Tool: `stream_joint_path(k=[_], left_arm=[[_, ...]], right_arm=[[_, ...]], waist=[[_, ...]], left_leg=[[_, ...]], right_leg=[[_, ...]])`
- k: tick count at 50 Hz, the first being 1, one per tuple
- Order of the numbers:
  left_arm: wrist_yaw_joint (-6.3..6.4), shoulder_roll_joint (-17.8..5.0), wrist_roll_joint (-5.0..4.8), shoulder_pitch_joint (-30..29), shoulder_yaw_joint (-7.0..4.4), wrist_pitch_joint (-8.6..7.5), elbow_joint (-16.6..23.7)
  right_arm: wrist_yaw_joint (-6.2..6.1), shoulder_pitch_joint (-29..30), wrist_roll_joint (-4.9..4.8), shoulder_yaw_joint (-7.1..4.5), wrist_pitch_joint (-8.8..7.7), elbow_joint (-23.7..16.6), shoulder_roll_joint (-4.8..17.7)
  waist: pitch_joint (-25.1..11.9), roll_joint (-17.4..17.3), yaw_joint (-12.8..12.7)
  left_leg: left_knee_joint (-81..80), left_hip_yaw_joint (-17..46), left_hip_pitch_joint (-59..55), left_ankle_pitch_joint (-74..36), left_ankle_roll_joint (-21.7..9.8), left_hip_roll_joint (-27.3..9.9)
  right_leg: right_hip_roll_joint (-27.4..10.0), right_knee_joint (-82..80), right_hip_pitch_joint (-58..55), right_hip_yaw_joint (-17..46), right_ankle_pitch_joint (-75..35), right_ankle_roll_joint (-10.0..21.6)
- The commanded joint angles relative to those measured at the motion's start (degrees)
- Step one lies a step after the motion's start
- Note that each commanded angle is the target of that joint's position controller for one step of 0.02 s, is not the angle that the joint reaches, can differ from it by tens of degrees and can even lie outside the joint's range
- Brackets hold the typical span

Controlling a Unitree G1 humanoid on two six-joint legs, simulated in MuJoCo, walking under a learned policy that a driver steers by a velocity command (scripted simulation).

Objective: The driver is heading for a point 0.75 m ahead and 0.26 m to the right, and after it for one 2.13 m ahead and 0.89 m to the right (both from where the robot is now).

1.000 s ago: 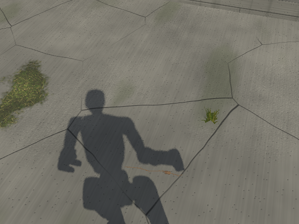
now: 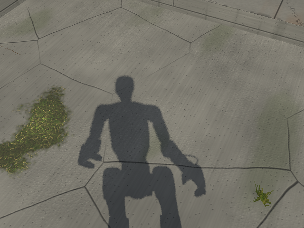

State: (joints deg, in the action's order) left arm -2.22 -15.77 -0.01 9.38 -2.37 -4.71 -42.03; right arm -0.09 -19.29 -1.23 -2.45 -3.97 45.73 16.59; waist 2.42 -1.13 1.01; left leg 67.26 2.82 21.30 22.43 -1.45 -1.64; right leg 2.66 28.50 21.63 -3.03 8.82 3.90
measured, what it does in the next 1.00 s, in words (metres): walks ahead, turning right: left foot, then right foot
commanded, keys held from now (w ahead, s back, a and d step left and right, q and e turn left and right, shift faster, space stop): w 0.06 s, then w+e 0.94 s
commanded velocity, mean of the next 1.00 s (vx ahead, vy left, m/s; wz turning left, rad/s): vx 0.50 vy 0.00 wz -0.42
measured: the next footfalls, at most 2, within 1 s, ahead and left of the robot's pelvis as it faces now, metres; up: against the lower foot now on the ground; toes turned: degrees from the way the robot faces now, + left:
left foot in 0.38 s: +0.38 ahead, +0.15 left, +0.00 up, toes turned -8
right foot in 0.90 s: +0.57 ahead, -0.19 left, +0.00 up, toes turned -28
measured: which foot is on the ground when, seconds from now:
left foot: up 0.00-0.36, down 0.38-0.90, up 0.92-1.00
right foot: down 0.00-0.38, up 0.40-0.88, down 0.90-1.00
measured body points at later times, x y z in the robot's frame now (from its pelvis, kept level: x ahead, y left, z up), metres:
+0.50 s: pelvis +0.27 +0.05 +0.00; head +0.30 +0.06 +0.45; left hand +0.37 +0.32 -0.13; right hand +0.39 -0.23 -0.08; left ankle +0.34 +0.15 -0.73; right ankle +0.15 -0.07 -0.64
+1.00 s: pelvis +0.50 -0.08 -0.01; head +0.54 -0.11 +0.44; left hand +0.78 +0.09 -0.09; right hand +0.45 -0.37 -0.13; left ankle +0.46 +0.12 -0.63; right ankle +0.53 -0.17 -0.73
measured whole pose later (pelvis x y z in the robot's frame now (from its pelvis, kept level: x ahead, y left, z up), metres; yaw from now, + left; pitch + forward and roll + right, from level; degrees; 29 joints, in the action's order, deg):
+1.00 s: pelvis +0.50 -0.08 -0.01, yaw -29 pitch +1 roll +1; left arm -2.1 -17.3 -1.2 10.3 -4.2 -1.9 -37.3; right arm 0.2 -13.1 -1.1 -3.5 -5.6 46.7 17.6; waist 4.4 -0.3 1.0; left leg 68.3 0.1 19.0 25.4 0.8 -3.4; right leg 3.5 33.9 24.0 -1.0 11.2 5.4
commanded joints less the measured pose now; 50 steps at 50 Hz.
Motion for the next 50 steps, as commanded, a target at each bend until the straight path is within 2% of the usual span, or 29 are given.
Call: stream_joint_path(k=[1,3,6,9,13,16,17,18,19,20,21,22,23,24,26,28,31,35,38,40,42,43,44,45,46,47,48,49,50], left_arm=[[0.25,-5.81,0.73,2.55,-1.63,-1.03,2.11],[0.31,-6.36,0.11,2.76,-1.80,-1.69,1.02],[1.07,-8.11,-0.28,5.10,-2.31,-1.39,-0.38],[1.81,-9.35,-0.89,7.53,-2.72,-0.60,-1.29],[2.28,-10.35,-1.59,12.16,-3.09,0.50,-3.02],[2.81,-10.89,-1.56,12.28,-3.51,1.36,-3.31],[2.89,-10.82,-1.43,11.71,-3.54,1.67,-3.26],[2.88,-9.38,-1.13,11.69,-3.03,1.78,-3.10],[2.69,-5.87,-0.27,11.00,-1.73,1.67,-1.76],[2.70,-0.63,-0.83,17.50,-0.21,0.80,0.24],[2.71,-4.69,-2.14,17.24,-0.95,0.33,-0.08],[2.74,-9.05,-2.80,12.79,-2.27,0.45,0.52],[2.86,-9.00,-2.40,9.82,-2.46,0.73,1.06],[2.80,-8.35,-1.83,8.21,-2.61,1.06,1.57],[2.37,-6.37,-1.87,8.70,-2.76,2.30,1.88],[2.21,-4.52,-1.74,7.86,-2.49,3.33,2.77],[1.97,-3.83,-1.32,4.59,-2.27,3.76,4.55],[0.45,-2.75,-1.29,-2.15,-1.62,3.16,6.70],[-0.46,-2.84,-1.33,-6.98,-1.46,3.21,8.94],[-0.92,-3.63,-1.27,-8.58,-1.72,3.37,10.21],[-1.07,-5.33,-1.00,-6.63,-2.62,3.67,10.65],[-0.94,-6.97,-0.97,-2.06,-3.61,3.89,9.79],[-0.46,-9.57,-1.18,7.07,-5.30,4.10,7.30],[0.71,-14.23,-1.48,17.06,-7.35,4.72,4.66],[1.05,-20.74,-1.98,13.99,-7.79,4.10,5.47],[0.55,-16.02,-1.56,15.27,-6.29,2.92,7.50],[0.27,-12.71,-1.04,13.40,-5.24,1.92,6.63],[0.30,-11.27,-1.13,10.40,-4.73,1.44,6.70],[0.47,-9.55,-0.93,6.37,-4.18,1.40,7.29]], right_arm=[[-0.21,-0.47,0.31,-1.70,-0.60,-4.31,5.51],[-0.44,-0.23,0.65,-1.39,0.38,-4.26,4.09],[-0.65,7.03,1.66,-1.06,0.11,-6.85,3.44],[0.00,13.55,1.46,-0.51,-0.89,-8.20,2.20],[1.21,20.26,0.63,-0.53,-1.90,-9.90,2.88],[1.65,19.28,0.43,-1.43,-2.64,-9.94,5.40],[1.57,16.47,0.39,-1.86,-2.87,-9.21,6.17],[1.17,10.40,0.62,-2.92,-3.04,-7.49,8.07],[0.63,1.41,1.68,-3.98,-3.21,-6.37,11.31],[0.44,-3.75,2.33,-5.34,-2.40,-5.14,16.43],[0.73,-4.39,1.83,-4.30,-2.10,-5.01,12.02],[0.64,-1.12,1.52,-3.16,-2.02,-5.41,8.11],[0.60,2.23,1.60,-2.55,-1.90,-5.58,6.37],[0.66,4.98,1.66,-2.04,-1.81,-5.24,4.64],[0.58,7.67,2.00,-1.89,-2.21,-4.67,3.67],[0.50,8.03,1.79,-2.41,-2.82,-3.73,4.62],[0.15,7.29,1.88,-3.15,-2.94,-2.28,6.50],[-0.34,6.13,1.50,-3.66,-2.18,-1.15,8.50],[-0.41,3.74,0.70,-4.19,-1.33,0.14,10.02],[-0.35,2.96,0.01,-4.59,-0.57,0.83,10.99],[-0.51,3.47,-0.61,-5.12,0.16,0.85,12.74],[-0.61,3.91,-0.94,-5.34,0.61,0.73,13.47],[-0.74,4.68,-1.12,-5.06,0.97,0.48,12.88],[-0.94,3.64,0.42,-3.97,0.72,-0.36,10.26],[-0.33,-0.96,2.83,-1.25,-0.69,-4.05,1.73],[0.38,4.54,0.64,-1.76,-2.80,-4.49,6.44],[0.75,9.73,-1.45,-2.48,-3.79,-6.17,9.17],[0.44,10.09,-0.75,-2.15,-4.36,-6.05,8.38],[-0.01,9.65,0.85,-2.38,-4.40,-5.23,8.44]], waist=[[-5.37,5.17,-0.38],[-3.75,5.04,0.44],[-0.77,3.59,-0.98],[0.26,3.33,-3.19],[0.60,4.13,-5.48],[-0.37,5.93,-3.60],[-1.45,6.54,-1.73],[-4.99,6.00,1.21],[-13.03,2.24,5.32],[-21.46,-13.26,3.49],[-21.80,-14.90,4.33],[-13.86,-9.32,4.74],[-9.55,-6.06,3.60],[-5.99,-5.09,2.28],[-3.17,-6.72,-0.10],[-1.81,-5.15,-0.80],[-0.61,-3.05,-0.50],[0.99,-1.95,1.82],[2.65,-1.54,3.27],[3.11,-1.77,3.09],[0.66,-3.38,0.79],[-2.43,-3.87,-2.16],[-7.10,-2.71,-7.33],[-12.38,2.94,-11.16],[-16.28,18.56,-3.24],[-22.98,11.07,-7.70],[-14.54,7.79,-8.00],[-9.98,4.10,-5.55],[-7.15,2.38,-3.03]], left_leg=[[-0.49,2.50,12.61,-5.88,0.42,-6.01],[-3.89,1.64,12.67,-7.19,1.50,-6.60],[-14.17,1.09,16.19,-15.61,3.19,-6.70],[-27.39,0.11,13.28,-24.92,3.88,-4.27],[-35.76,0.15,9.83,-27.22,4.11,-1.63],[-39.59,1.11,5.63,-21.83,2.51,-0.91],[-40.99,0.26,1.24,-19.99,1.57,-0.45],[-42.42,-0.53,-7.97,-18.85,-0.08,-0.27],[-40.27,6.08,-22.78,-18.05,-3.56,-7.95],[-43.37,28.68,-42.96,-8.83,-11.45,-21.59],[-48.73,38.94,-42.29,1.40,-13.11,-22.98],[-49.81,30.67,-35.91,2.88,-10.64,-20.91],[-50.67,23.20,-29.24,-2.14,-9.10,-18.59],[-52.46,17.87,-23.42,-7.21,-8.57,-16.31],[-55.95,10.33,-16.35,-12.81,-7.93,-13.93],[-58.21,5.63,-14.09,-17.70,-8.86,-14.06],[-59.59,-0.02,-15.10,-22.57,-9.50,-14.28],[-59.80,-7.62,-16.63,-24.51,-8.05,-13.16],[-59.00,-10.17,-20.62,-24.82,-7.14,-14.46],[-56.67,-11.46,-24.14,-28.89,-6.27,-15.50],[-49.78,-13.47,-26.18,-46.30,-5.12,-15.52],[-42.28,-14.69,-25.93,-55.28,-4.39,-14.83],[-30.36,-16.59,-21.84,-57.60,-2.72,-12.72],[-12.72,-16.69,-7.66,-41.29,0.09,-10.25],[6.89,-11.22,17.66,10.60,3.63,1.64],[12.77,1.96,23.30,12.26,2.80,2.14],[11.84,1.81,27.85,6.27,1.55,-0.33],[6.94,1.75,25.63,1.14,0.81,-2.80],[1.92,1.92,21.49,-2.04,1.17,-4.57]], right_leg=[[-15.59,-17.30,-13.75,20.61,-3.82,10.54],[-15.18,-19.81,-10.47,16.76,-6.41,11.34],[-13.72,-21.54,-9.89,14.20,-8.84,11.25],[-11.32,-20.84,-9.96,11.10,-8.93,9.10],[-12.87,-17.31,-13.04,13.62,-6.13,8.34],[-14.85,-12.50,-16.55,17.69,-5.02,6.64],[-14.45,-9.60,-16.25,18.00,-6.77,5.82],[-11.63,-3.00,-14.59,16.61,-10.69,4.29],[-7.70,11.93,-7.35,13.90,-5.03,2.14],[0.65,32.25,13.33,6.54,17.54,-1.96],[-1.38,41.88,21.12,10.90,24.91,-2.48],[-3.95,44.89,23.97,11.52,20.22,-2.37],[-6.16,44.41,22.92,9.98,15.62,-2.62],[-7.61,41.97,21.48,9.67,12.32,-2.96],[-9.64,38.97,16.85,9.30,8.66,-3.40],[-10.15,36.94,16.80,8.77,6.50,-4.05],[-10.41,29.81,19.05,8.82,0.20,-4.78],[-9.52,17.07,16.62,5.27,-9.38,-3.92],[-8.95,11.53,16.54,3.10,-8.59,-2.54],[-8.05,9.32,16.27,1.63,-4.84,-1.02],[-4.84,8.40,10.64,-1.46,1.03,1.25],[-2.32,7.76,4.03,-3.20,3.09,2.71],[0.65,4.30,-8.75,-4.17,0.10,4.75],[-3.65,3.35,-26.81,5.19,-0.86,7.81],[-18.04,-3.51,-42.35,38.61,9.98,18.08],[-21.78,-11.95,-44.19,50.94,17.89,19.96],[-20.54,-13.02,-39.03,43.07,13.61,16.97],[-18.01,-12.55,-30.96,36.03,7.75,14.95],[-15.68,-12.60,-23.38,30.46,1.12,13.34]])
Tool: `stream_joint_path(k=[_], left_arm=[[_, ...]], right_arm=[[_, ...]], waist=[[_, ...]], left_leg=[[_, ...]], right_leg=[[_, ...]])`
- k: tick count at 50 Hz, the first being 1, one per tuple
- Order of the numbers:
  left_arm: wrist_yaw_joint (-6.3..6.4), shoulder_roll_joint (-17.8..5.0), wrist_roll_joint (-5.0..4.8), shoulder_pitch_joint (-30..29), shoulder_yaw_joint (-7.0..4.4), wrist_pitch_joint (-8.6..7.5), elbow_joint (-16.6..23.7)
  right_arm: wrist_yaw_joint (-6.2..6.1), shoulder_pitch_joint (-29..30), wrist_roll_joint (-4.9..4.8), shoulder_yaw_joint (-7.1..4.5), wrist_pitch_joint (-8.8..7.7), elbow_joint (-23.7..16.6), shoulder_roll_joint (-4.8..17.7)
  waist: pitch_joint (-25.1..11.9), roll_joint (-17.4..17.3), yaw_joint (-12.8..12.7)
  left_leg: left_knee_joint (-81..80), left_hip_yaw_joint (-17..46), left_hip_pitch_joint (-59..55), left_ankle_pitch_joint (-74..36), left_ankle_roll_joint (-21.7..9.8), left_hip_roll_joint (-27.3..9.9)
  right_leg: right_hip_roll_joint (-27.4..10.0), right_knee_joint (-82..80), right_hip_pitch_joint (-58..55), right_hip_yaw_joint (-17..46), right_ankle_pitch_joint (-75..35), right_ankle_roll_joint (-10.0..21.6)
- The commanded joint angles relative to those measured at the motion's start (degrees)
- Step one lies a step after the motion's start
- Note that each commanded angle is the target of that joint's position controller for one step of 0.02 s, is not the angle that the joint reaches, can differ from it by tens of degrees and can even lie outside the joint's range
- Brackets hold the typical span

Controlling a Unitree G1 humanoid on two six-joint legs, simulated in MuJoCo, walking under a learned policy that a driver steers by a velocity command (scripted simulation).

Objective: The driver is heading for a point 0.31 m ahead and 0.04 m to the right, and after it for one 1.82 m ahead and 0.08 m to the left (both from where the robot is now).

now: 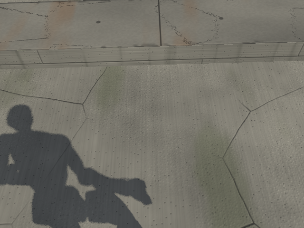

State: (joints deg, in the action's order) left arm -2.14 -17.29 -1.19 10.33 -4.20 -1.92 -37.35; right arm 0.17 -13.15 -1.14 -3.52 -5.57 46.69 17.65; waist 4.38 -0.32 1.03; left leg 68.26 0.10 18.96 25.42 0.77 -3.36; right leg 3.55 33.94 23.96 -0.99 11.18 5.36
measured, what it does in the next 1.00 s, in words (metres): walks ahead: left foot, then right foot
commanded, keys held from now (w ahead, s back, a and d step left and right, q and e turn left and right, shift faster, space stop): w+e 0.52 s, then w+q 0.48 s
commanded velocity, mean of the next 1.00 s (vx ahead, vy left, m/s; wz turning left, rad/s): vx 0.50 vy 0.00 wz -0.27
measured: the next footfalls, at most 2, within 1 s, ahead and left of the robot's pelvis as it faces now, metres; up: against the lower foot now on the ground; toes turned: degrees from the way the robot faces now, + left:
left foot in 0.38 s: +0.42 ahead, +0.11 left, +0.00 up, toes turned -17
right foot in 0.86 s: +0.56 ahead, -0.22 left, +0.00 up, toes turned -16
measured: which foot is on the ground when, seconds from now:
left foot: up 0.00-0.36, down 0.38-0.86, up 0.88-1.00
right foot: down 0.00-0.40, up 0.42-0.84, down 0.86-1.00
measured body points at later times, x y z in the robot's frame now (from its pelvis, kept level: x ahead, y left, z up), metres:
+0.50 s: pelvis +0.29 +0.03 +0.01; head +0.31 +0.03 +0.45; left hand +0.44 +0.29 -0.11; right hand +0.39 -0.27 -0.08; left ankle +0.38 +0.12 -0.73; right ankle +0.15 -0.06 -0.64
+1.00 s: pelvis +0.52 -0.10 +0.01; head +0.54 -0.12 +0.46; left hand +0.73 +0.12 -0.07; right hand +0.51 -0.39 -0.12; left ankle +0.49 +0.06 -0.64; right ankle +0.52 -0.21 -0.73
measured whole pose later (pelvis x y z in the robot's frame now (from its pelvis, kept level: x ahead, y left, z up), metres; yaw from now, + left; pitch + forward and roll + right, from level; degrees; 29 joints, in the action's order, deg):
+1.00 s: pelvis +0.52 -0.10 +0.01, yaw -12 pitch +1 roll +0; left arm -1.0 -14.4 0.5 10.9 -2.7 -4.7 -39.6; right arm 0.2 -18.4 -1.9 -3.5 -3.0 47.4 18.2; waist 1.3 -2.5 1.0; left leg 65.2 2.3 26.3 20.8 -0.2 -3.2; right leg -0.3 25.8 16.3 -3.6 11.0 1.3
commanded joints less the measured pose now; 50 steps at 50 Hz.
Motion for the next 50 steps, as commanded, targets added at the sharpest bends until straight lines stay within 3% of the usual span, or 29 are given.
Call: stream_joint_path(k=[1,2,5,10,15,17,18,19,20,21,22,23,24,25,27,29,31,34,37,39,41,42,43,44,45,46,47,48,50], left_arm=[[0.66,-6.64,0.93,3.10,-1.78,-1.45,3.57],[0.88,-6.59,1.16,2.34,-1.70,-1.53,3.96],[1.93,-8.03,0.67,4.02,-2.09,-1.88,2.96],[3.11,-9.06,0.07,8.36,-2.46,-1.24,0.75],[3.42,-8.45,-0.41,11.49,-2.49,-0.52,-1.27],[3.56,-8.50,-0.23,10.73,-2.64,-0.05,-1.31],[3.50,-7.51,-0.17,9.84,-2.30,0.12,-1.03],[3.24,-4.85,0.22,9.42,-1.29,0.02,-0.38],[3.20,-1.43,0.01,13.80,-0.21,-0.23,0.94],[3.34,-2.31,-0.96,17.69,0.27,-0.62,1.77],[3.33,-7.71,-1.37,14.61,-0.99,-0.50,0.73],[3.28,-9.10,-0.86,9.43,-1.41,-0.19,1.46],[3.18,-8.45,-0.26,6.78,-1.47,-0.07,2.16],[2.96,-7.65,0.04,5.78,-1.67,0.11,2.47],[2.53,-4.61,-0.36,6.64,-1.09,0.54,2.38],[2.53,-2.18,0.10,5.36,-0.27,0.39,2.93],[2.22,-1.52,0.98,2.41,0.40,-0.30,3.81],[1.24,-0.64,1.02,-4.00,1.23,-1.91,4.65],[0.48,-1.66,0.26,-8.87,1.09,-2.75,5.74],[0.23,-3.26,-0.01,-9.39,0.51,-3.21,6.11],[0.50,-5.29,0.10,-4.08,-0.65,-3.51,4.54],[1.09,-7.75,0.63,2.63,-1.96,-3.51,2.66],[1.90,-12.11,1.93,12.51,-3.17,-3.31,1.60],[1.85,-15.54,2.43,14.66,-3.72,-2.56,0.77],[1.64,-10.27,1.92,14.02,-2.51,-2.55,0.65],[1.62,-7.56,1.25,10.99,-1.52,-2.75,0.46],[1.47,-5.63,1.27,7.44,-0.84,-2.95,0.36],[1.28,-3.81,1.39,4.66,-0.37,-3.14,0.07],[1.32,-2.84,1.88,1.86,-0.39,-3.93,-0.71]], right_arm=[[-0.26,2.29,1.32,-1.64,-2.22,-5.79,7.74],[-0.15,1.68,1.48,-1.75,-1.53,-5.82,7.52],[-0.27,3.85,2.23,-1.16,-0.18,-6.61,5.10],[0.54,14.52,1.58,0.11,-0.47,-9.44,2.55],[1.61,17.57,0.77,-0.66,-1.50,-11.08,5.06],[1.61,14.57,0.64,-1.32,-2.00,-10.56,6.22],[1.31,9.92,0.82,-1.99,-2.26,-9.33,7.00],[0.92,3.16,1.67,-2.85,-2.58,-8.38,9.01],[0.41,-4.98,2.82,-4.00,-2.40,-7.66,13.55],[1.00,-7.86,1.68,-4.08,-1.59,-5.87,12.87],[0.96,-5.01,0.83,-2.74,-1.21,-6.88,7.88],[0.64,-2.44,1.03,-2.11,-0.59,-7.39,5.77],[0.52,0.08,1.45,-1.64,-0.25,-7.22,4.73],[0.36,1.49,1.77,-1.21,-0.24,-6.86,3.50],[0.45,1.40,1.85,-1.08,-0.70,-5.74,3.17],[0.87,-0.18,1.45,-1.37,-1.23,-3.97,4.42],[0.96,-0.21,0.76,-1.66,-1.08,-3.20,6.02],[0.81,-1.39,-0.20,-1.95,-0.14,-2.56,7.76],[0.61,-5.91,-0.69,-2.30,0.66,-0.94,9.49],[0.39,-7.00,-1.00,-2.41,1.23,-0.29,9.91],[0.10,-6.54,-1.00,-2.26,1.77,0.04,9.79],[0.10,-6.95,-0.58,-1.57,1.72,0.01,7.82],[0.17,-6.38,0.95,0.08,1.48,-1.92,3.56],[0.03,-12.74,0.05,1.49,0.65,-3.34,-1.13],[-0.09,-10.59,-1.32,-0.08,0.48,-2.44,5.02],[-0.04,-6.70,-1.71,-0.92,0.53,-3.50,7.29],[-0.21,-4.96,-1.23,-0.98,0.85,-3.59,6.70],[-0.20,-4.00,-0.59,-1.16,1.31,-3.79,6.11],[0.04,-4.73,-0.73,-1.07,2.66,-3.80,3.90]], waist=[[-8.20,2.58,-1.08],[-7.94,3.19,-0.22],[-6.18,2.13,-0.17],[-3.49,4.24,-4.24],[-3.25,5.58,-4.83],[-3.88,7.56,-3.04],[-5.76,7.75,-0.48],[-11.71,5.97,2.83],[-21.20,-4.73,3.52],[-24.80,-18.98,2.22],[-16.86,-11.30,3.16],[-10.79,-6.69,3.55],[-6.46,-4.29,2.46],[-4.46,-4.81,1.25],[-3.64,-6.15,0.08],[-3.00,-4.80,-0.40],[-2.76,-3.83,-0.62],[-1.99,-3.21,1.48],[-2.11,-3.90,3.13],[-2.39,-5.00,2.21],[-4.82,-5.21,-1.85],[-9.17,-4.19,-5.05],[-18.21,2.55,-9.17],[-24.87,17.95,-6.24],[-20.88,12.35,-7.71],[-13.69,10.19,-7.16],[-10.40,7.75,-5.48],[-7.37,7.61,-4.00],[-5.08,7.71,-1.54]], left_leg=[[-1.87,5.13,19.71,-7.27,-0.80,-3.94],[-3.80,4.95,17.52,-8.42,-0.14,-3.90],[-11.77,3.36,16.68,-13.41,2.45,-2.63],[-32.55,2.86,12.37,-30.15,3.41,1.46],[-39.98,5.11,9.73,-27.64,1.46,2.95],[-41.00,4.58,5.73,-22.22,-0.20,3.35],[-43.38,3.34,-0.85,-22.34,-1.61,3.74],[-42.54,6.50,-13.09,-22.00,-4.40,-0.71],[-42.73,23.82,-34.37,-15.80,-11.15,-13.37],[-49.07,44.96,-41.46,-1.19,-16.26,-21.12],[-51.30,41.41,-35.35,6.91,-14.22,-19.70],[-51.77,32.47,-28.17,3.29,-11.95,-17.39],[-53.20,25.74,-21.06,-3.64,-11.14,-14.93],[-54.56,20.84,-16.63,-8.62,-10.54,-12.97],[-57.33,15.15,-11.54,-13.57,-10.84,-10.65],[-59.26,12.63,-10.24,-18.04,-12.92,-10.46],[-60.16,10.67,-11.10,-22.79,-14.26,-10.28],[-59.78,6.43,-9.74,-26.39,-12.93,-7.63],[-57.89,7.58,-11.43,-26.06,-12.10,-8.76],[-55.67,9.80,-13.24,-24.71,-10.91,-10.16],[-49.84,9.33,-12.07,-28.61,-8.84,-9.33],[-40.96,7.00,-9.03,-31.49,-7.01,-6.10],[-23.17,3.85,0.99,-18.63,-4.27,-2.01],[-5.58,1.58,18.92,7.78,-1.58,4.49],[2.11,6.49,24.63,7.49,-1.44,2.11],[3.56,6.20,27.24,2.52,-1.87,0.05],[2.45,5.38,25.59,-1.98,-1.59,-1.82],[0.19,5.44,24.15,-5.11,-1.22,-3.05],[-1.95,5.52,19.51,-8.60,-0.59,-4.42]], right_leg=[[-14.85,-19.09,-20.71,25.06,-6.29,11.27],[-14.21,-20.19,-17.88,23.94,-9.21,11.47],[-12.29,-21.48,-12.72,18.94,-15.75,11.78],[-8.56,-20.70,-9.62,15.77,-8.71,7.68],[-11.30,-14.70,-15.73,22.76,-5.27,6.31],[-11.83,-11.16,-17.36,25.26,-7.93,5.41],[-10.02,-7.35,-16.69,24.75,-10.88,4.21],[-6.90,2.98,-13.18,21.92,-10.97,2.28],[-0.16,22.01,2.54,14.74,2.04,-1.94],[1.25,35.47,16.26,11.56,23.33,-3.72],[-2.58,40.75,21.05,12.67,19.66,-4.28],[-4.59,41.47,21.32,10.27,15.11,-4.58],[-6.29,39.25,19.86,9.21,11.67,-4.79],[-8.04,36.58,18.04,9.19,9.31,-4.72],[-9.15,33.41,14.02,8.07,7.52,-4.66],[-8.88,28.00,13.96,7.65,6.40,-4.90],[-9.83,20.29,14.60,5.72,1.87,-5.33],[-8.39,6.94,9.70,3.06,-6.70,-6.07],[-6.22,-0.01,5.66,2.35,-9.52,-6.62],[-5.68,-3.58,2.86,3.12,-8.10,-5.66],[-4.61,-7.60,-7.31,2.16,-7.38,-3.76],[-5.40,-7.97,-18.24,2.58,-7.10,-2.10],[-16.89,-6.30,-33.92,13.68,-7.00,1.75],[-28.76,-12.16,-46.23,36.18,4.60,9.43],[-27.11,-15.71,-42.04,38.78,13.06,9.31],[-25.19,-16.66,-36.36,30.41,11.97,7.44],[-22.67,-18.09,-30.45,24.42,7.12,6.27],[-20.76,-19.95,-25.52,19.67,2.60,5.82],[-19.23,-23.38,-19.20,13.01,-4.04,5.28]])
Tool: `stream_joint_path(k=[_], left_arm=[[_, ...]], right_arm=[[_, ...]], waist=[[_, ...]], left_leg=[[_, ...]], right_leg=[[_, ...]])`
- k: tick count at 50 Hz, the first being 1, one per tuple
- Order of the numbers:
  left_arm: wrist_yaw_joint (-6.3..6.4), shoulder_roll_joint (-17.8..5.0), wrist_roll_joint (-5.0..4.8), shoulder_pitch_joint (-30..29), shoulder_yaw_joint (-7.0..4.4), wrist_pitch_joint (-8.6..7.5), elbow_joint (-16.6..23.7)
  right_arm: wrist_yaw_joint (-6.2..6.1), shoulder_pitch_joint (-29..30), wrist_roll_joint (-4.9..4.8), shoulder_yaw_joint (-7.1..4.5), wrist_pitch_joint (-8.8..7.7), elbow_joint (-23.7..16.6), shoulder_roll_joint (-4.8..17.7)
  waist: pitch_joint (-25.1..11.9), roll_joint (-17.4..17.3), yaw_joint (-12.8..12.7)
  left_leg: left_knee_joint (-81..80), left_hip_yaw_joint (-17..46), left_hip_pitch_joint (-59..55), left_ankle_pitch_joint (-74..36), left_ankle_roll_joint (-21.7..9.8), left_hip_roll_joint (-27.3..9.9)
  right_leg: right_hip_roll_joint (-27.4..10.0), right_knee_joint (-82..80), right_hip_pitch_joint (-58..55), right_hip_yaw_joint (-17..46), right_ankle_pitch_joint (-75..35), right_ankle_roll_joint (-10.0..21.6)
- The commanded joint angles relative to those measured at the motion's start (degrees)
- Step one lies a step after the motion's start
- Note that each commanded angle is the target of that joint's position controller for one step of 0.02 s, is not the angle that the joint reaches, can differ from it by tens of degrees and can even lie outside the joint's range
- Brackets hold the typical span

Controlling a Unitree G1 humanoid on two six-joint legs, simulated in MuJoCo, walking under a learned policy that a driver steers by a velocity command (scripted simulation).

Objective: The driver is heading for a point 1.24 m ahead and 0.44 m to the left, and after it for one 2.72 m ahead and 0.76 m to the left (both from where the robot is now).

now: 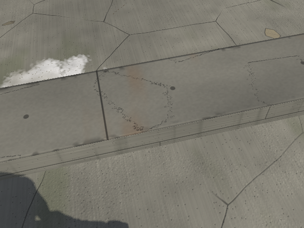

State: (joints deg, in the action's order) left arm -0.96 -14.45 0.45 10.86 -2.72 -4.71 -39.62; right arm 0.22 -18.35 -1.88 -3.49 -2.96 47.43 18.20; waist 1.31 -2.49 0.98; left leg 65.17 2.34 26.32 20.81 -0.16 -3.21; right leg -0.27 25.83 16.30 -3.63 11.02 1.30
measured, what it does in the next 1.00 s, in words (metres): walks ahead, turning left: left foot, then right foot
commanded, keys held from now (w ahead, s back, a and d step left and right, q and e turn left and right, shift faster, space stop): w+q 0.80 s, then w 0.20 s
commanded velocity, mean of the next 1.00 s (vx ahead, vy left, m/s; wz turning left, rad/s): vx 0.50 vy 0.00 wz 0.52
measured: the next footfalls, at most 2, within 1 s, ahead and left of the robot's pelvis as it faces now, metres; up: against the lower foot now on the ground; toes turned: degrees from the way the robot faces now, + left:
left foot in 0.34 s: +0.32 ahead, +0.16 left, +0.00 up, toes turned +16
right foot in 0.84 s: +0.63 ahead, +0.08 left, +0.00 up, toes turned +31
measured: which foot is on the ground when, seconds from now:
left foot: up 0.00-0.32, down 0.34-0.86, up 0.88-1.00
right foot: down 0.00-0.36, up 0.38-0.82, down 0.84-1.00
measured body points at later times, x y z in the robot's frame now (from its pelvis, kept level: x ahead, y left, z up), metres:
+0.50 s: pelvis +0.25 +0.08 +0.00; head +0.29 +0.11 +0.44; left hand +0.27 +0.36 -0.13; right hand +0.44 -0.16 -0.11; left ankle +0.28 +0.15 -0.74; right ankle +0.24 -0.10 -0.66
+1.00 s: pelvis +0.53 +0.12 +0.00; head +0.55 +0.12 +0.45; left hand +0.48 +0.42 -0.10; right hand +0.74 -0.07 -0.13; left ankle +0.40 +0.19 -0.67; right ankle +0.60 +0.06 -0.74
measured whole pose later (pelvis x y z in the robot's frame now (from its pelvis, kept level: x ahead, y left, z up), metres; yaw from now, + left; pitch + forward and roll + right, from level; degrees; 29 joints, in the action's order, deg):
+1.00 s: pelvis +0.53 +0.12 +0.00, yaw +33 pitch +1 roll +0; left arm -0.2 -15.1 2.2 12.4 -1.7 -4.0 -45.1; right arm 1.3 -15.7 2.0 -3.1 -1.8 47.1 18.2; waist 1.9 -2.6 0.3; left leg 59.4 4.8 21.9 19.7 -3.3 3.5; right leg 1.0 23.1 14.0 -2.6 9.7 2.2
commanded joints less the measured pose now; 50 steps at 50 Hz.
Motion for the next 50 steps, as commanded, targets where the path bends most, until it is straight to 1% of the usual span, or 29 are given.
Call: stream_joint_path(k=[1,5,9,10,12,13,15,16,17,18,19,20,21,22,23,25,28,32,36,39,41,42,43,44,45,46,47,48,50], left_arm=[[0.27,-5.99,0.19,0.88,-2.10,-1.54,1.03],[1.04,-8.22,0.31,1.27,-3.08,-1.93,-1.16],[1.58,-10.65,-0.23,3.02,-3.80,-1.37,-2.77],[1.05,-8.12,1.56,6.47,-2.68,-1.20,-4.86],[1.16,-9.91,1.46,8.13,-3.16,-0.92,-5.58],[1.34,-11.16,1.33,8.27,-3.45,-0.63,-5.84],[1.44,-13.30,1.15,8.58,-3.78,0.31,-6.24],[1.38,-13.49,0.94,8.62,-3.64,1.00,-6.26],[1.37,-11.85,1.29,9.39,-2.91,1.42,-5.64],[0.48,-4.99,0.78,12.62,-1.11,1.33,-1.70],[0.13,-7.82,1.95,7.90,-1.57,1.04,-0.41],[-0.17,-9.44,1.58,2.29,-1.92,0.89,0.56],[-0.23,-8.38,1.01,2.68,-1.28,0.40,-0.07],[-0.07,-7.90,1.33,3.35,-1.15,0.43,-1.00],[0.10,-7.87,2.25,4.89,-1.04,1.11,-1.44],[0.06,-7.53,2.87,6.43,-0.91,2.57,-2.35],[-0.13,-6.20,2.56,2.64,-0.57,3.20,-1.54],[-0.36,-5.87,2.11,-5.95,-0.24,2.88,0.44],[-0.66,-5.97,1.39,-11.61,0.16,2.00,2.02],[-0.02,-7.61,1.20,-8.80,-0.12,1.25,1.89],[1.00,-9.38,1.54,0.87,-0.93,0.18,-0.93],[1.77,-12.40,2.66,7.59,-1.75,-0.61,-2.03],[2.26,-18.33,3.66,12.93,-3.00,-0.28,-1.91],[1.95,-17.81,2.85,10.38,-3.40,0.77,-2.92],[1.34,-11.98,2.25,6.49,-2.11,1.07,-1.93],[0.93,-8.22,1.68,3.78,-1.15,1.09,-1.84],[0.93,-6.23,1.71,2.49,-0.39,0.87,-2.06],[0.99,-5.84,1.68,3.16,-0.13,0.41,-3.08],[0.59,-7.03,1.46,5.74,-0.41,-0.63,-4.98]], right_arm=[[0.07,0.95,0.03,-0.92,0.59,-4.93,2.26],[0.64,5.38,0.62,-0.49,1.36,-7.27,0.93],[2.18,12.61,0.70,0.17,1.03,-9.74,0.28],[3.96,14.80,5.77,0.35,2.38,-10.67,0.57],[5.22,16.91,4.90,0.05,3.01,-11.62,1.21],[5.33,17.13,4.92,-0.16,3.13,-11.91,1.94],[4.31,13.75,5.23,-0.92,3.11,-11.34,3.51],[3.41,6.72,5.52,-1.57,2.66,-9.36,4.43],[2.31,-4.60,5.93,-2.80,2.15,-5.72,7.00],[1.76,-6.29,5.49,-4.86,1.98,-5.99,15.70],[1.73,-5.88,3.16,-5.16,2.24,-7.78,16.69],[1.56,-4.11,2.78,-4.82,2.58,-6.68,15.27],[1.30,-1.51,2.56,-3.92,2.56,-6.21,11.75],[1.15,0.84,2.47,-3.08,2.36,-6.12,8.97],[0.99,2.80,2.05,-2.47,2.09,-6.02,7.31],[1.19,3.11,2.02,-2.06,1.10,-5.87,6.57],[1.16,0.73,2.13,-2.51,0.41,-4.42,7.96],[0.97,-2.81,2.21,-2.60,0.34,-2.75,7.81],[0.50,-5.34,2.78,-2.87,0.30,-1.70,8.43],[-0.03,-3.14,3.07,-3.15,0.15,-2.31,9.43],[-0.01,-0.81,2.72,-2.90,-0.22,-2.48,9.30],[0.30,-1.39,2.18,-1.95,-0.82,-2.76,6.43],[0.26,-4.79,0.57,-0.70,-1.15,-4.91,1.56],[0.00,-6.81,2.15,-0.53,-0.68,-4.53,3.26],[-0.13,-6.51,3.16,-0.77,0.09,-2.20,4.89],[0.43,-4.02,3.32,-0.67,0.26,-1.78,4.73],[0.82,-1.69,3.47,-0.43,0.50,-2.33,3.90],[1.15,-0.29,4.11,-0.21,0.83,-2.66,3.36],[1.55,-0.18,4.48,0.27,1.18,-2.46,2.51]], waist=[[-1.24,8.85,-0.94],[0.85,6.10,-1.02],[2.80,4.92,-3.52],[4.18,4.41,-2.82],[4.56,7.12,-3.79],[4.46,7.37,-3.52],[0.95,7.55,-1.45],[-3.24,6.50,1.96],[-10.27,2.62,6.44],[-16.28,-11.81,3.71],[-20.55,-8.35,5.31],[-13.20,-2.72,5.50],[-6.52,-0.12,3.22],[-3.26,1.17,0.96],[-2.33,0.14,-1.12],[-4.04,0.06,-2.28],[-1.62,-0.09,-1.52],[1.49,-1.32,1.66],[1.47,-1.44,3.67],[0.27,-2.43,1.29],[-3.11,-0.37,-3.81],[-8.38,4.77,-6.55],[-15.25,16.35,-6.69],[-13.57,19.19,-3.56],[-7.05,9.82,-2.06],[-3.11,5.88,-1.86],[-1.09,6.56,-1.51],[-0.21,8.24,-1.32],[-1.76,8.66,-1.05]], left_leg=[[0.28,3.12,12.03,-5.13,0.73,-4.72],[-9.70,2.93,13.70,-14.11,1.61,-4.81],[-21.82,-0.77,10.92,-21.95,0.29,-3.63],[-24.97,-5.57,7.13,-22.18,-0.94,-2.54],[-27.29,-7.02,4.58,-19.52,-2.83,-1.37],[-28.24,-7.44,4.32,-16.25,-3.82,-0.51],[-29.91,-9.21,-0.06,-7.27,-6.36,3.56],[-32.62,-9.81,-7.80,-6.01,-8.01,6.48],[-35.14,-6.11,-22.22,-5.40,-10.13,6.05],[-38.79,22.28,-40.35,1.77,-17.24,-11.50],[-48.83,43.41,-43.66,0.60,-20.45,-16.70],[-49.41,33.99,-40.16,-2.18,-18.76,-14.77],[-49.24,26.55,-31.92,-7.73,-17.25,-12.95],[-49.91,21.37,-25.59,-13.27,-15.15,-9.60],[-50.66,17.74,-20.99,-18.06,-14.21,-7.28],[-51.17,14.94,-17.94,-24.67,-14.79,-5.47],[-53.88,14.16,-16.12,-20.52,-15.25,-4.16],[-54.94,15.34,-18.41,-15.50,-14.20,-3.37],[-51.06,16.24,-20.66,-21.73,-12.96,-3.31],[-46.30,18.63,-19.27,-27.99,-10.23,-3.93],[-36.92,17.88,-16.86,-33.88,-7.95,-1.30],[-24.36,13.83,-13.79,-31.49,-6.16,2.72],[-8.66,6.30,-0.40,-8.22,-3.67,10.63],[-2.51,4.75,6.96,8.90,-3.88,10.70],[0.57,6.65,7.29,5.18,-4.46,6.83],[-0.71,5.85,6.10,1.48,-4.17,5.20],[-2.89,5.13,5.10,-0.62,-3.76,3.97],[-4.20,4.69,4.21,-1.58,-3.23,3.50],[-4.04,3.70,3.03,-3.17,-2.41,4.34]], right_leg=[[-15.52,-16.40,-10.27,13.12,-7.21,9.68],[-15.11,-18.44,-10.21,4.50,-13.08,9.73],[-14.79,-18.97,-11.61,-2.23,-13.89,8.22],[-14.08,-18.71,-9.51,-5.31,-12.86,5.91],[-14.33,-16.82,-11.30,-6.57,-13.12,4.41],[-15.03,-14.62,-13.51,-7.06,-16.39,4.06],[-15.60,-3.76,-18.55,-8.61,-34.99,3.61],[-14.90,7.66,-18.29,-9.90,-41.07,3.22],[-13.05,24.32,-11.32,-11.04,-33.65,1.60],[-5.37,44.70,12.56,-10.65,3.53,-2.01],[1.06,52.56,22.46,1.66,21.55,-2.92],[-2.24,53.02,27.04,5.77,16.09,-1.89],[-4.83,48.01,25.44,5.34,10.24,-1.37],[-6.44,42.72,21.55,5.50,8.04,-1.21],[-7.05,39.70,17.30,5.63,7.21,-1.70],[-6.48,37.60,13.11,5.02,6.95,-2.71],[-6.04,30.83,15.50,4.41,2.71,-4.04],[-5.21,18.91,19.12,4.94,-5.53,-5.06],[-2.47,10.28,16.02,4.58,-7.64,-4.84],[-0.89,5.67,6.80,5.09,-4.44,-3.43],[0.57,0.24,-6.40,3.86,-3.16,-1.35],[-6.28,-3.00,-15.94,10.33,1.17,1.15],[-20.37,-7.99,-29.53,31.37,10.87,6.34],[-23.91,-13.02,-26.48,44.92,13.71,9.46],[-21.88,-12.72,-20.10,39.23,19.30,9.27],[-18.50,-13.50,-15.00,31.65,15.71,8.34],[-15.67,-14.52,-11.85,24.79,7.05,7.17],[-13.77,-14.62,-10.49,20.03,-1.30,6.68],[-12.65,-13.46,-10.89,15.10,-15.67,7.41]])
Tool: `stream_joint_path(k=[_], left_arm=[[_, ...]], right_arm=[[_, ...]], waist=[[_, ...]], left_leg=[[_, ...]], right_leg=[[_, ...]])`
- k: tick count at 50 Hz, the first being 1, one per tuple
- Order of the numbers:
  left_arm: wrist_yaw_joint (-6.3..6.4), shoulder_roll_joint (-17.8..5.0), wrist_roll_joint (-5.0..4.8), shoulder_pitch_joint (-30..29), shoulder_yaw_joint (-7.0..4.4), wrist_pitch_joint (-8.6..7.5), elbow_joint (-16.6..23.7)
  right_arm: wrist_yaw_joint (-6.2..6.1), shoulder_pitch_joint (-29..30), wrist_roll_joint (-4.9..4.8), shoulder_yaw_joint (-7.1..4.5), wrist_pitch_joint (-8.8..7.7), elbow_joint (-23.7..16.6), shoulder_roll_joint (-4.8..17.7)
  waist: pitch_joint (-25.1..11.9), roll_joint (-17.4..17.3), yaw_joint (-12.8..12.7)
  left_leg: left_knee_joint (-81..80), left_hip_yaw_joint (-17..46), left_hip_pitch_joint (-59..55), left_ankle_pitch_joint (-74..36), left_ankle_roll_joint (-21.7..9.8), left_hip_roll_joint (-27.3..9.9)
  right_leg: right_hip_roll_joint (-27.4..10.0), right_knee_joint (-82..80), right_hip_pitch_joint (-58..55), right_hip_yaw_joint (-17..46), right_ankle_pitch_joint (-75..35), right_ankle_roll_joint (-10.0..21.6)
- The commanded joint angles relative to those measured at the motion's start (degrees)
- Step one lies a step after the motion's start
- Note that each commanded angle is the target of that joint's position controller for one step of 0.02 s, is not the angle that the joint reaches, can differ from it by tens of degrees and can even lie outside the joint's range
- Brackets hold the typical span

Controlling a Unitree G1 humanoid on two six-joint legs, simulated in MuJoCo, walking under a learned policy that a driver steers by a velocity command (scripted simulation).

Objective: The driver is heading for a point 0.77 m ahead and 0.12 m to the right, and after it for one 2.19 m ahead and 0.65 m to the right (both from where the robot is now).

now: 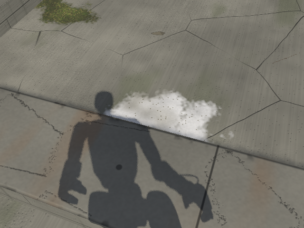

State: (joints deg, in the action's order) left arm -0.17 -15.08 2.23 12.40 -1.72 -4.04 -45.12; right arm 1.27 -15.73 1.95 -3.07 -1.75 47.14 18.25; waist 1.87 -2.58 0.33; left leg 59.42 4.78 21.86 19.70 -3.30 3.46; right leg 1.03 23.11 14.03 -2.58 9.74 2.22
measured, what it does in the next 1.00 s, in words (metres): climbs: left foot, then right foot 0.14 m higher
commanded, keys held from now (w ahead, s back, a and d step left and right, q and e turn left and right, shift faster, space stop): w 1.00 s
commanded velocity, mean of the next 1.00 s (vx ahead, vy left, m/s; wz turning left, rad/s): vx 0.50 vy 0.00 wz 0.06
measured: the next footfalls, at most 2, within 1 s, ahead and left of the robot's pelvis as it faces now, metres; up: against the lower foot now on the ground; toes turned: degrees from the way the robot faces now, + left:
left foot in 0.28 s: +0.23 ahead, +0.09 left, +0.00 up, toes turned +3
right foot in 0.74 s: +0.52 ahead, -0.10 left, +0.14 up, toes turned -4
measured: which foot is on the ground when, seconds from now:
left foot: up 0.00-0.26, down 0.28-0.78, up 0.80-1.00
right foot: down 0.00-0.28, up 0.30-0.72, down 0.74-1.00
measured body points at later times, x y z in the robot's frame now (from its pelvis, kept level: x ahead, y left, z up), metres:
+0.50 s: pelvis +0.21 +0.02 +0.00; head +0.21 +0.04 +0.45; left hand +0.33 +0.25 -0.13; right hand +0.18 -0.22 -0.14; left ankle +0.19 +0.09 -0.74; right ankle +0.22 -0.11 -0.42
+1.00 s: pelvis +0.47 -0.03 +0.13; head +0.46 -0.04 +0.58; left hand +0.47 +0.21 -0.02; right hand +0.62 -0.25 +0.01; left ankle +0.50 +0.14 -0.45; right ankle +0.48 -0.10 -0.60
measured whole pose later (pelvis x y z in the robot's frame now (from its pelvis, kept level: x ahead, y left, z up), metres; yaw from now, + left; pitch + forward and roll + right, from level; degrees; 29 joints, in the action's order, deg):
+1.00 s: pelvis +0.47 -0.03 +0.13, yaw +3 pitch +2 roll +0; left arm -3.0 -10.5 1.4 21.9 0.1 -3.8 -57.2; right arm 0.1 -11.6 -1.4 -0.2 -2.2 45.1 11.8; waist -4.3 -1.0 0.2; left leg 87.4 7.6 47.8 6.5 -8.0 0.5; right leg 0.5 33.6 17.8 -8.0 17.8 4.5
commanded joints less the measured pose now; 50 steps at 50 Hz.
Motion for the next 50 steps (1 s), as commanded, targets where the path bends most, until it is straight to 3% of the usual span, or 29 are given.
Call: stream_joint_path(k=[1,8,10,13,14,15,16,17,18,20,23,26,28,30,31,33,35,37,38,39,40,41,42,43,44,45,47,48,50], left_arm=[[-0.41,-6.51,-0.51,4.68,-1.43,-1.74,-0.06],[-0.48,-7.51,-0.98,6.97,-1.47,-1.11,-3.16],[-0.54,-7.19,-0.93,9.00,-1.43,-0.76,-4.34],[-0.67,-8.06,-2.01,6.74,-1.53,-0.20,-4.42],[-0.61,-9.17,-5.35,4.99,-1.56,-0.65,-3.65],[-0.79,-1.75,-2.85,3.50,0.64,-1.07,-2.47],[-0.84,-3.48,-5.10,8.76,0.12,-1.57,-3.58],[-0.84,-6.05,-5.85,5.99,-0.71,-1.86,-3.57],[-0.95,-5.28,-6.02,2.47,-0.88,-1.98,-2.53],[-0.77,-0.85,-4.90,2.69,-0.13,-1.30,-2.53],[-0.90,7.18,-5.77,0.77,2.75,0.11,0.54],[-0.44,10.28,-4.96,-4.96,5.61,0.34,6.92],[-0.84,9.02,-3.01,-11.34,6.95,-0.58,12.62],[-0.13,8.43,-0.97,-17.23,7.58,-1.05,16.25],[0.27,7.44,-1.37,-16.28,7.29,-1.10,15.66],[0.35,6.28,-3.31,-16.89,7.39,-0.97,15.78],[-1.16,5.34,-3.86,-16.44,6.21,-1.22,15.32],[-2.46,0.19,-4.67,-6.94,3.40,-0.94,14.23],[-3.15,-4.27,-3.71,4.90,1.83,-0.96,10.64],[-3.19,-10.73,-1.02,11.79,-0.85,-0.04,6.36],[-1.36,-10.17,-0.58,15.79,-1.02,1.67,3.81],[-0.72,-4.96,-1.60,10.93,0.27,1.81,2.02],[-1.41,-1.08,-2.43,6.32,1.26,1.37,0.73],[-2.55,3.77,-1.63,2.45,2.42,0.36,-1.54],[-3.11,8.28,-0.07,-0.59,3.59,-0.16,-3.38],[-3.54,9.93,0.17,-2.01,3.68,-0.50,-4.75],[-3.72,7.25,-0.92,0.90,2.68,-1.13,-7.79],[-3.60,4.24,-0.82,1.83,2.03,-1.38,-7.83],[-2.02,2.49,-0.86,3.96,1.81,-1.67,-7.92]], right_arm=[[0.58,-2.00,0.72,0.02,0.02,-2.28,2.34],[0.91,10.56,0.13,2.68,-0.17,-5.17,-0.75],[0.10,8.37,-0.28,3.10,-0.04,-4.28,-1.24],[-0.84,-2.64,0.43,2.08,-0.98,-0.01,0.44],[-1.88,-8.40,-3.71,-0.95,-0.33,-0.08,6.46],[-2.61,-12.40,-4.00,-1.56,0.84,0.77,11.54],[-2.52,-14.09,-2.38,-1.94,1.05,1.29,11.52],[-2.16,-10.92,-2.36,-1.13,0.79,1.03,7.08],[-1.62,-9.12,-2.14,0.03,0.53,1.67,2.94],[-0.42,-7.19,-0.96,1.94,0.51,3.12,-2.41],[0.01,-11.32,-0.14,3.61,1.50,8.30,-6.10],[-0.78,-12.96,-0.06,4.83,1.94,11.06,-7.02],[-1.33,-7.94,-0.36,5.26,1.41,9.56,-5.60],[-2.72,-11.79,-1.80,5.17,-0.23,10.70,-4.11],[-2.98,-14.74,-2.81,4.77,-0.85,12.05,-3.23],[-3.51,-17.57,-5.23,4.16,-0.37,13.75,-1.04],[-3.52,-22.16,-2.95,3.96,0.90,13.86,0.58],[-3.84,-20.09,-0.83,3.23,1.54,13.55,2.56],[-4.26,-15.70,0.15,2.85,0.60,10.83,2.79],[-2.79,-20.64,-1.13,3.33,-1.31,9.85,-3.84],[0.00,-17.41,0.48,3.07,-3.28,11.37,-5.08],[2.05,-14.66,-1.79,1.41,-3.99,9.81,-5.33],[2.08,-4.47,-3.33,1.97,-3.36,4.75,-6.32],[1.19,1.06,-3.37,2.54,-2.36,0.50,-7.42],[0.27,-1.91,-3.27,2.65,-1.02,-0.13,-7.57],[-0.20,-5.98,-3.98,2.84,-0.11,-0.01,-7.65],[-1.05,-6.11,-4.08,3.57,0.21,-0.99,-8.47],[-1.48,-6.43,-3.99,3.47,0.33,-1.05,-7.30],[-1.56,-2.15,-2.66,3.03,0.01,-2.32,-4.82]], waist=[[-2.86,8.43,-0.20],[-1.92,9.76,-2.29],[-3.73,11.52,-1.90],[-6.78,5.65,4.41],[-11.51,3.96,8.83],[-12.98,-10.24,7.42],[-13.97,-11.03,7.18],[-4.97,-3.78,6.56],[0.72,-3.09,5.78],[3.10,-1.18,2.34],[4.06,-3.53,0.17],[6.79,0.43,-0.83],[6.38,2.22,-2.46],[-0.07,0.04,-1.32],[-3.30,-0.50,-0.87],[-2.74,-3.37,-1.16],[-6.07,-9.25,-2.36],[-11.33,-16.44,-9.53],[-19.19,-12.73,-13.98],[-28.14,13.98,-11.02],[-30.13,21.76,-12.78],[-18.80,12.61,-8.86],[-6.00,6.23,-6.06],[2.49,1.58,-2.69],[2.11,2.86,1.35],[1.87,4.21,4.13],[1.85,4.60,4.81],[2.20,3.94,5.16],[0.73,4.41,3.59]], left_leg=[[0.83,1.05,8.09,-2.66,1.20,-2.15],[-20.27,-7.45,2.25,-9.15,2.96,-3.28],[-20.74,-9.55,-2.60,-9.15,1.49,-1.79],[-32.90,-10.06,-16.74,-12.10,-1.41,0.50],[-37.37,2.00,-30.44,-13.41,-4.12,-8.22],[-37.67,18.45,-38.10,-24.58,-6.80,-21.72],[-44.14,36.33,-38.80,0.89,-16.71,-27.79],[-47.11,33.76,-33.96,14.51,-17.19,-26.20],[-48.40,27.80,-29.46,16.48,-15.56,-22.79],[-48.32,20.72,-20.57,10.39,-13.18,-18.60],[-47.43,14.90,-13.18,3.10,-11.91,-18.76],[-45.42,9.22,-6.64,0.85,-8.29,-18.32],[-48.49,1.11,5.43,1.60,-5.38,-12.10],[-57.06,2.68,11.26,-7.55,-8.96,-12.63],[-59.06,2.11,4.46,-13.03,-9.68,-13.59],[-57.64,-2.48,-11.39,-34.01,-8.21,-13.84],[-48.66,-2.79,-24.96,-74.32,-7.36,-15.91],[-34.05,-3.29,-33.51,-103.72,-7.06,-18.54],[-20.62,-2.75,-25.32,-101.28,-7.42,-17.45],[-0.21,-1.88,-2.58,-63.95,-4.02,-5.16],[25.13,5.60,9.59,-8.98,-1.77,5.17],[40.93,12.64,18.40,-4.01,-1.82,4.17],[44.59,6.45,24.72,-2.51,-3.53,1.29],[45.00,3.57,25.68,-4.30,-5.09,-1.87],[45.39,3.49,23.47,-6.44,-6.27,-3.56],[43.37,4.61,21.78,-7.67,-6.91,-3.76],[37.25,5.48,24.99,-11.98,-7.15,-3.28],[29.40,4.21,25.55,-13.16,-5.91,-3.59],[16.57,0.10,23.34,-17.47,-2.58,-3.74]], right_leg=[[-13.76,-10.58,-9.20,12.26,-18.57,6.99],[-11.48,-9.52,-7.14,4.03,-30.01,6.29],[-13.03,-6.12,-7.18,4.32,-35.38,7.16],[-10.33,10.70,-5.25,1.89,-42.76,5.74],[-9.39,19.10,4.90,4.17,-29.60,4.68],[-2.49,41.42,18.60,-1.62,18.69,0.81],[0.65,55.56,31.28,5.76,24.38,-0.29],[-2.34,63.69,39.96,6.13,21.27,-0.70],[-3.10,69.54,44.98,4.53,17.13,-0.81],[-4.57,83.02,48.77,2.69,14.08,-1.70],[-4.56,111.65,61.99,2.46,17.22,-1.20],[-2.33,117.02,72.18,7.52,12.45,-0.01],[-3.28,92.30,62.86,2.20,2.75,-0.91],[-5.62,77.90,43.93,-4.63,-4.53,-2.53],[-6.15,74.83,40.54,-6.34,-4.68,-2.21],[-6.17,55.15,36.58,-8.60,2.87,0.23],[0.21,46.82,29.80,-13.39,14.36,2.40],[2.44,37.29,20.01,-6.54,16.50,6.38],[-3.65,34.91,3.93,8.13,7.14,10.19],[-15.62,13.59,-16.05,38.53,14.42,19.87],[-21.69,-7.60,-20.66,63.25,19.08,22.91],[-23.73,-7.80,-10.13,59.79,25.75,19.54],[-22.35,-5.94,1.24,48.40,30.39,15.25],[-19.38,-4.31,13.16,34.49,25.95,11.78],[-16.12,-3.78,17.27,25.17,20.65,8.39],[-13.33,-3.81,18.53,17.80,16.22,6.48],[-10.95,-5.19,14.87,9.29,6.89,5.37],[-10.15,-7.10,14.11,6.50,5.71,6.31],[-8.64,-10.90,11.95,2.37,0.53,7.64]])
